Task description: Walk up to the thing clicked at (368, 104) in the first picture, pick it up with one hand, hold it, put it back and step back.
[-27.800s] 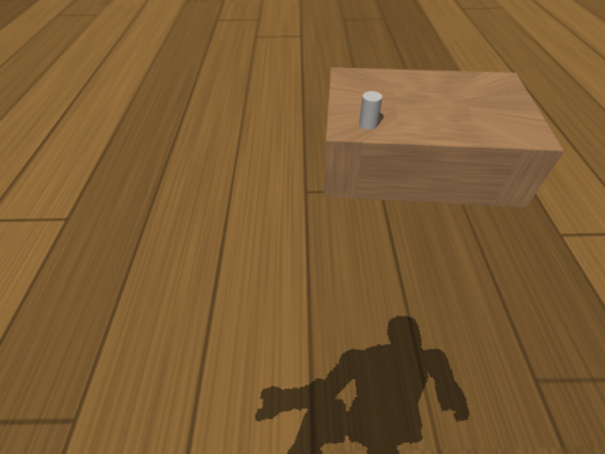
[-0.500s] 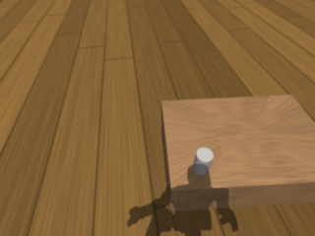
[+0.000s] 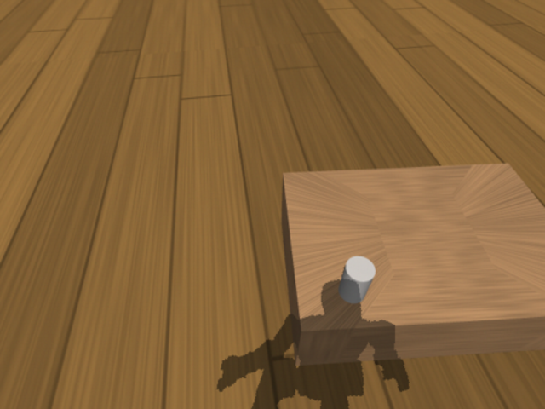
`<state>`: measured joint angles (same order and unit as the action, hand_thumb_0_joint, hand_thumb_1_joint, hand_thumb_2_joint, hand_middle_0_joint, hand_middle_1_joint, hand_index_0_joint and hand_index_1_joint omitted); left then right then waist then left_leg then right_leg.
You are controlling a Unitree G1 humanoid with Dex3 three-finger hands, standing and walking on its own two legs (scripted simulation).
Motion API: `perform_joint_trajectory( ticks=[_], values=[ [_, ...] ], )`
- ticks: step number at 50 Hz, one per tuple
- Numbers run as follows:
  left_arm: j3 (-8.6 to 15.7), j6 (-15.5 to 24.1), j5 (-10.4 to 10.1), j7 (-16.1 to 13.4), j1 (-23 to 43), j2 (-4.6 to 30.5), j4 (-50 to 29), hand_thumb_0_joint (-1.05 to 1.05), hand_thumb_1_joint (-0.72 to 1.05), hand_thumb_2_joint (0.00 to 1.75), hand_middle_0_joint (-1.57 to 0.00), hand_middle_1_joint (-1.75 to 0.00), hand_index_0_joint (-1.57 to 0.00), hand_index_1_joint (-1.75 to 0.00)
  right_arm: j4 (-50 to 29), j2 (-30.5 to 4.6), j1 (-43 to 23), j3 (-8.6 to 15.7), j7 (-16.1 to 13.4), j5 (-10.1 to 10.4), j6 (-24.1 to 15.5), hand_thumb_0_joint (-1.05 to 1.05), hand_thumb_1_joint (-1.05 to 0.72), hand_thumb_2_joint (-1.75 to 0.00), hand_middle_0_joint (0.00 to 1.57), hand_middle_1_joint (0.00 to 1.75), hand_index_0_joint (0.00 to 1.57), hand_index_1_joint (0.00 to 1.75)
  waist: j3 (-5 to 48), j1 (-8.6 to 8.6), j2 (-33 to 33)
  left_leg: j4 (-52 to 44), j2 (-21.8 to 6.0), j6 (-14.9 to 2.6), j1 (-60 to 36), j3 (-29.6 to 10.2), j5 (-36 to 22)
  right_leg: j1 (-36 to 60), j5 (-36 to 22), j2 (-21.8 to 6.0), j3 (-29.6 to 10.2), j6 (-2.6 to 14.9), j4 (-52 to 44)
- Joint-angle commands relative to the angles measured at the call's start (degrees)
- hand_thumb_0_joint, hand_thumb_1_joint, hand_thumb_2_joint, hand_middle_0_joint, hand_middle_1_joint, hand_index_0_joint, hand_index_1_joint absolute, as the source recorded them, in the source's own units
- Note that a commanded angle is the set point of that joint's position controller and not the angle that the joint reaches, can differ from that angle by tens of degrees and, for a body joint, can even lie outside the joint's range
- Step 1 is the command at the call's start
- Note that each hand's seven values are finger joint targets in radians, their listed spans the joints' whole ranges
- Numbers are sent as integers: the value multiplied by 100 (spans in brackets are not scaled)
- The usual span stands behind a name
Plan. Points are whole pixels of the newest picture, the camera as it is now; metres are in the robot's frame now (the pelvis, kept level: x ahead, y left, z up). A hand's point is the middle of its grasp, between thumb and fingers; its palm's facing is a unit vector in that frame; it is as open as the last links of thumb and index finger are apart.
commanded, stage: stand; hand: right
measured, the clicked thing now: (355, 280) +0.51 -0.22 -0.38
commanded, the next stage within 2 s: step back in 1.58 s
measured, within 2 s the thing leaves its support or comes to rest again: neither
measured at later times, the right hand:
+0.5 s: hand out of the picture +0.08 -0.24 -0.16, palm faces -0.04 +0.94 -0.34, open 7.4 cm
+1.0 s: hand out of the picture +0.08 -0.24 -0.16, palm faces -0.05 +0.94 -0.34, open 7.4 cm
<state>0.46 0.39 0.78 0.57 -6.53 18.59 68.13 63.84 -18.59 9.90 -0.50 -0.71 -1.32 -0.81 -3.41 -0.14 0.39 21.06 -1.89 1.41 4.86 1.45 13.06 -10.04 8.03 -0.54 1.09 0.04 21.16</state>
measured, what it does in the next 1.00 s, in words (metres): stands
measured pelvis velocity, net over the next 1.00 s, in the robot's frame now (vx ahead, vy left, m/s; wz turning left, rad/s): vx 0.01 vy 0.01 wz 0.02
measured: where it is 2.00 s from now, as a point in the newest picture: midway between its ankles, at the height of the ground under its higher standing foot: outside the picture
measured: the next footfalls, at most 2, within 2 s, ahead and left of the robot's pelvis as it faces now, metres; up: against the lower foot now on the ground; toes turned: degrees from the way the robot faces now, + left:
none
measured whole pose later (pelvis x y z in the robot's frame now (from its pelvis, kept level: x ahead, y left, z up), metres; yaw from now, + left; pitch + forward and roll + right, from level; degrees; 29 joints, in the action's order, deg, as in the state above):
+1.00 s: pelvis +0.01 +0.01 +0.00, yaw +1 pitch -3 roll +0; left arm 0.0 0.6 0.4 0.5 -5.9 19.3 66.9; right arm 64.9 -19.6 7.4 -0.5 -0.1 -0.7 -0.7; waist -3.4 0.2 0.0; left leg 17.9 -0.9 0.8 3.1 0.5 12.4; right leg -8.0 8.1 -1.6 2.0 -0.7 18.6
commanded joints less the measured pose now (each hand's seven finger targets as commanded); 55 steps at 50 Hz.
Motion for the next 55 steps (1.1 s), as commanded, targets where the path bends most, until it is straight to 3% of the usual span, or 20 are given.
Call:
perform_joint_trajectory(
  ticks=[1, 8, 14, 21, 25, 29, 34, 36, 47, 51, 55],
  values=[
    [186, 140, 10, -95, 212, 1159, -323, 0, 90, 90, -20, -30, -20, -30, -280, -1190, -132, 232, -74, 6, -99, 0, -90, -90, 20, 30, 20, 30, 324, -2, -71, -522, -568, -226, 334, -489, -426, 407, -431, -638, -655, 104, -400],
    [162, 134, -6, -106, 219, 1135, -323, 0, 90, 90, -20, -30, -20, -30, -226, -1245, -196, 224, -81, 27, -100, 0, -90, -90, 20, 30, 20, 30, 430, 23, -75, -526, -628, -217, 159, -500, -920, 576, -994, -677, -580, 89, -310],
    [169, 105, -4, -98, 245, 1157, -319, 0, 90, 90, -20, -30, -20, -30, -212, -1239, -293, 220, -72, 24, -92, 0, -90, -90, 20, 30, 20, 30, 253, -23, -125, -681, -600, -194, 311, -509, -544, 558, -599, -667, -562, 85, -415],
    [184, 125, -5, -109, 299, 1213, -380, 0, 90, 90, -20, -30, -20, -30, -232, -1313, -356, 250, -71, 32, -104, 0, -90, -90, 20, 30, 20, 30, 490, 2, -99, -635, -627, -204, 118, -516, -1048, 665, -962, -710, -531, 83, -355],
    [177, 115, -11, -113, 347, 1219, -386, 0, 90, 90, -20, -30, -20, -30, -216, -1296, -367, 242, -63, 28, -96, 0, -90, -90, 20, 30, 20, 30, 418, 19, -51, -690, -616, -187, 166, -529, -830, 627, -719, -713, -532, 63, -423],
    [167, 134, 1, -119, 327, 1204, -394, 0, 90, 90, -20, -30, -20, -30, -234, -1309, -407, 249, -56, 41, -91, 0, -90, -90, 20, 30, 20, 30, 551, 19, -11, -617, -635, -216, 119, -545, -1075, 753, -1014, -749, -509, 73, -377],
    [180, 127, -6, -120, 359, 1264, -409, 0, 90, 90, -20, -30, -20, -30, -217, -1303, -390, 241, -48, 32, -76, 0, -90, -90, 20, 30, 20, 30, 377, 35, -9, -715, -593, -210, 260, -547, -716, 672, -693, -735, -501, 64, -465],
    [160, 134, -18, -110, 282, 1214, -390, 0, 90, 90, -20, -30, -20, -30, -209, -1338, -452, 245, -37, 40, -80, 0, -90, -90, 20, 30, 20, 30, 377, -23, -97, -696, -598, -218, 206, -564, -714, 640, -655, -750, -508, 68, -496],
    [179, 127, -13, -96, 304, 1271, -434, 0, 90, 90, -20, -30, -20, -30, -193, -1300, -407, 237, -26, 45, -77, 0, -90, -90, 20, 30, 20, 30, 351, 14, -85, -739, -566, -198, 270, -574, -500, 589, -445, -753, -517, 104, -529],
    [162, 144, -12, -105, 252, 1244, -453, 0, 90, 90, -20, -30, -20, -30, -218, -1349, -471, 258, -25, 48, -89, 0, -90, -90, 20, 30, 20, 30, 526, -7, -57, -656, -597, -219, 130, -589, -840, 678, -794, -777, -482, 109, -476],
    [170, 156, -15, -115, 248, 1287, -454, 0, 90, 90, -20, -30, -20, -30, -208, -1323, -415, 244, -19, 55, -76, 0, -90, -90, 20, 30, 20, 30, 475, 19, -7, -654, -592, -222, 93, -591, -825, 615, -796, -770, -468, 88, -488]
  ],
)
